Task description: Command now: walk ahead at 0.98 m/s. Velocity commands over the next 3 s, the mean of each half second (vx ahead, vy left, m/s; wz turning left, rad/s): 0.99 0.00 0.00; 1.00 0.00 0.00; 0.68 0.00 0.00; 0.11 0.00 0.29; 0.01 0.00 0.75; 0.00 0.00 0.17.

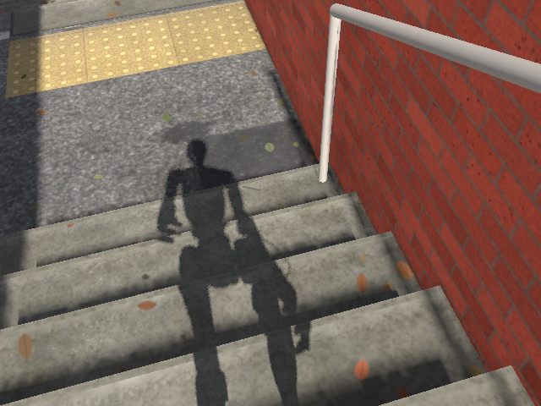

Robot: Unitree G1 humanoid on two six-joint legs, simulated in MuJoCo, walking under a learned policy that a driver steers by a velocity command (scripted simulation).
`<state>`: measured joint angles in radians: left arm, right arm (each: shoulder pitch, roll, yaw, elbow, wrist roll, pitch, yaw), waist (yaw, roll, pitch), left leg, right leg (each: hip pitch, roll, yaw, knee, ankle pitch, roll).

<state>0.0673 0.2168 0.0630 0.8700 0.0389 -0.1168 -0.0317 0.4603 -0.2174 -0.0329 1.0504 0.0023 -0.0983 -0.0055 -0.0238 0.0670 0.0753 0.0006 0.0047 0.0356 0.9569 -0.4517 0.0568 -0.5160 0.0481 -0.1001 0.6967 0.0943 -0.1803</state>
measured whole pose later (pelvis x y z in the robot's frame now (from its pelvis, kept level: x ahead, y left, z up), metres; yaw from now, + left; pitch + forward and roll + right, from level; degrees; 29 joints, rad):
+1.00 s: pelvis +0.86 +0.03 -0.34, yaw -1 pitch -1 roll -2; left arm 0.56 0.20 0.04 1.08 0.00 -0.11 0.05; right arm 0.04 -0.26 -0.04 0.87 -0.05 -0.05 0.04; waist 0.09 0.04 -0.01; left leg -0.51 0.04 -0.02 0.63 0.42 0.08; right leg -0.04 0.06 -0.07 0.91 -0.83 -0.06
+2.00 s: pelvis +1.48 +0.11 -0.63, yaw +12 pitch +1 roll +3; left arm 0.60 0.15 0.00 0.97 0.06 -0.09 0.02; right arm 0.02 -0.20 -0.04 0.71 -0.04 -0.17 -0.04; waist 0.11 -0.08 0.02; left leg -0.42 -0.01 0.23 0.92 0.25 0.16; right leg -0.52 -0.09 0.07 1.48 -0.53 0.04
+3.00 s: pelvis +1.78 +0.28 -0.84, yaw +37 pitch +3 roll -1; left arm 0.18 0.15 0.01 0.92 -0.01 0.02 -0.04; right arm 0.31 -0.19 0.01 0.84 0.05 0.01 -0.07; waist -0.04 0.02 -0.02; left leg -0.68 0.00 -0.05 1.60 -0.76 -0.03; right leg -0.39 0.01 0.00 0.46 -0.13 -0.01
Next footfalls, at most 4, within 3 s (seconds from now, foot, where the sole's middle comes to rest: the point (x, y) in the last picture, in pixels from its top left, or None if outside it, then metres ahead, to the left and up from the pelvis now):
0.30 left None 0.32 0.11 -0.89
0.62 right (306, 353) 0.68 -0.06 -1.03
1.04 left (246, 287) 1.00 0.13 -1.18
1.36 right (292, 231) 1.34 -0.05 -1.32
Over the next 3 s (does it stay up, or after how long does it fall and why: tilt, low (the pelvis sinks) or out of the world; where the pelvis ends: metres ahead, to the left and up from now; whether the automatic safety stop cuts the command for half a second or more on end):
stays up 1.78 0.28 -0.84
